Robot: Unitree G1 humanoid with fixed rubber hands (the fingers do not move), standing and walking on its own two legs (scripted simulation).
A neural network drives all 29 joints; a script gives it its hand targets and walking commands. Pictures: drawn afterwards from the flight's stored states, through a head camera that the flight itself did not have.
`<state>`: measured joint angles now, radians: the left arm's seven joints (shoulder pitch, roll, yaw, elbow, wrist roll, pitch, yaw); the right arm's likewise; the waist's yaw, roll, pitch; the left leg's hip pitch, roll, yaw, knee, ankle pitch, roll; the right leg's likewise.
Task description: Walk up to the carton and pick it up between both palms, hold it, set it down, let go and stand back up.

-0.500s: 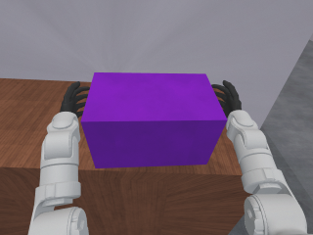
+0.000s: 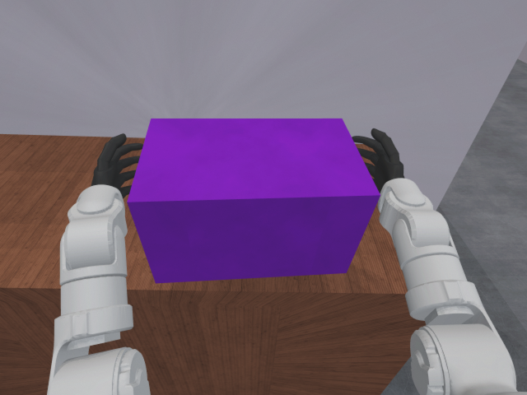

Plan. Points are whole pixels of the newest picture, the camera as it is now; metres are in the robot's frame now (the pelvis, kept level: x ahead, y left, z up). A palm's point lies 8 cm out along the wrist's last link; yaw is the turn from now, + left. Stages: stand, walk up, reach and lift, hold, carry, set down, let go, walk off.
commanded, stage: reach and lift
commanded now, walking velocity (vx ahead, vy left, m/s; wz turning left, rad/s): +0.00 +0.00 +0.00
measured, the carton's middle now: (251, 198) +0.40 +0.00 +0.13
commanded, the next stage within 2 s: hold in 0.68 s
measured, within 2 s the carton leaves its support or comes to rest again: neither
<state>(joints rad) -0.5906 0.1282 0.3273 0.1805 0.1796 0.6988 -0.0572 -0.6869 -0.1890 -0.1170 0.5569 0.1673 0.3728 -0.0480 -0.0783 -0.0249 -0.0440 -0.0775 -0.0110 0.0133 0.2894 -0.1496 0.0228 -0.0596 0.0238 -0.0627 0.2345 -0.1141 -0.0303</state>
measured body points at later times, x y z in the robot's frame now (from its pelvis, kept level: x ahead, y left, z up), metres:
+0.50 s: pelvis -0.01 +0.00 +0.00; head -0.06 +0.01 +0.45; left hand +0.37 +0.19 +0.21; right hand +0.38 -0.21 +0.21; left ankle +0.01 +0.10 -0.75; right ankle +0.01 -0.10 -0.75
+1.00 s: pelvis -0.01 +0.00 +0.00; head -0.07 +0.01 +0.45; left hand +0.36 +0.20 +0.22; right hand +0.37 -0.20 +0.23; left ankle +0.01 +0.10 -0.75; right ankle +0.01 -0.10 -0.75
